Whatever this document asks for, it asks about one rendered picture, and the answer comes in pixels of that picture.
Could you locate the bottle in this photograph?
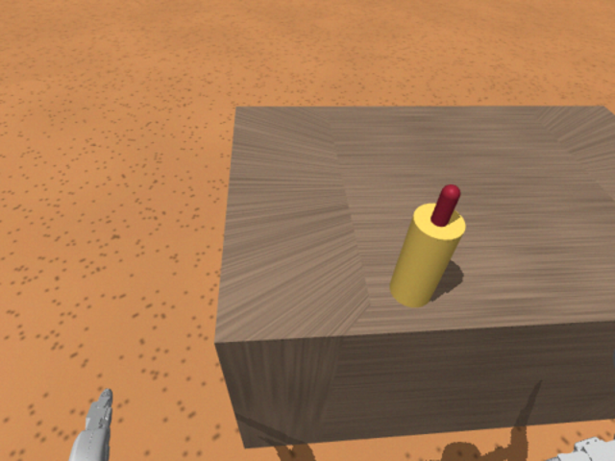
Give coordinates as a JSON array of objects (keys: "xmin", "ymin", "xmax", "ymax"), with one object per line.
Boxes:
[{"xmin": 389, "ymin": 184, "xmax": 466, "ymax": 307}]

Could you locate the right robot hand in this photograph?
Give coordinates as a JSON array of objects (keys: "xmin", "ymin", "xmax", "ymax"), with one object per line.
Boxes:
[{"xmin": 545, "ymin": 349, "xmax": 615, "ymax": 461}]

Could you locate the left robot hand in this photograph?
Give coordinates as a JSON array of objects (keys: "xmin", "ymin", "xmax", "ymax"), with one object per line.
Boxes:
[{"xmin": 68, "ymin": 389, "xmax": 112, "ymax": 461}]

